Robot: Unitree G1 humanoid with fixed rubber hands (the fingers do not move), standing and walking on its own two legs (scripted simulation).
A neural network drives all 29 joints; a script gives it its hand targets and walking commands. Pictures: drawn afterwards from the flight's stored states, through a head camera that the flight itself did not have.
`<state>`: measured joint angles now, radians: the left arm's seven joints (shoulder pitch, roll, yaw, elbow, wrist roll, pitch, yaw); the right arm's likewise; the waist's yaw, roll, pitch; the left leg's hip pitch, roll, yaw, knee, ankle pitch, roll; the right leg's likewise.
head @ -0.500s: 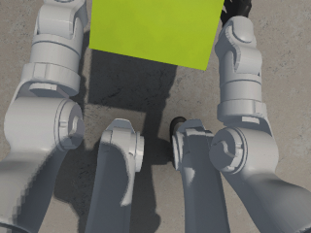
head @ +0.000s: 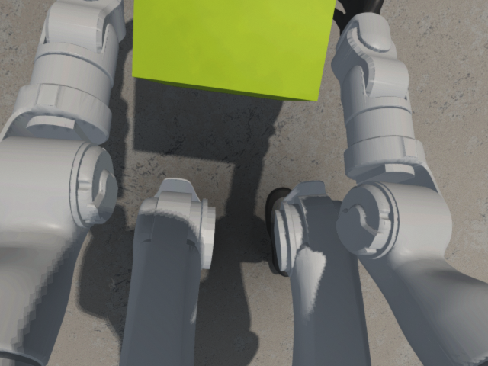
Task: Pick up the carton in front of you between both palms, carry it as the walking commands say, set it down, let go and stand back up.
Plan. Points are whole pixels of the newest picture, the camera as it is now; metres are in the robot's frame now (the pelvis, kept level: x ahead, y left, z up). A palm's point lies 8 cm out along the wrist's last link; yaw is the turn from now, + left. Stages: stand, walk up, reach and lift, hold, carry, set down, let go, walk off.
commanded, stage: set down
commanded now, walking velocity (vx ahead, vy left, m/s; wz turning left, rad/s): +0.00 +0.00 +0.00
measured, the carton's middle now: (234, 20) +0.53 +0.02 -0.25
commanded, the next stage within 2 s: none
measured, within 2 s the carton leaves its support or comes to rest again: rests again in 0.26 s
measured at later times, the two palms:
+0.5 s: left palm out of the picture +0.56 +0.17 -0.18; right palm (362, 20) +0.53 -0.14 -0.18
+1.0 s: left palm out of the picture +0.55 +0.22 -0.20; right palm (377, 29) +0.53 -0.17 -0.20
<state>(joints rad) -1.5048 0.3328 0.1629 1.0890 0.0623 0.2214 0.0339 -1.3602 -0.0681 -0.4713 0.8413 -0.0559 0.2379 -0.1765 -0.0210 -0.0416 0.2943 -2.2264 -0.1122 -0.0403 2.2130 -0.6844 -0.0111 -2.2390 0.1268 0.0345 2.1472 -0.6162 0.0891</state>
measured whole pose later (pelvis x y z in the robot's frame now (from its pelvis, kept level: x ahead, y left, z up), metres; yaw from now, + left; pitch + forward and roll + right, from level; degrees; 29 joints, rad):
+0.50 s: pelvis -0.01 +0.00 -0.01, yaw +0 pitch +36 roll -4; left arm -1.59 0.34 0.20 1.13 0.10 0.19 -0.04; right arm -1.44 -0.14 -0.49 0.95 -0.07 0.20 -0.09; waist -0.02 -0.06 0.41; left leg -2.20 -0.08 -0.03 2.26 -0.68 0.01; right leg -2.20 0.12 0.02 2.18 -0.61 0.09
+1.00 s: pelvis -0.02 +0.00 -0.02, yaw +0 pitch +32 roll -4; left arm -1.62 0.53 0.06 1.21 -0.07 0.11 0.01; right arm -1.50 -0.25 -0.35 1.08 0.08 0.09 -0.14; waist -0.03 -0.04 0.51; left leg -2.19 -0.06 -0.02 2.29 -0.66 0.03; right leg -2.18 0.08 -0.01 2.21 -0.60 0.07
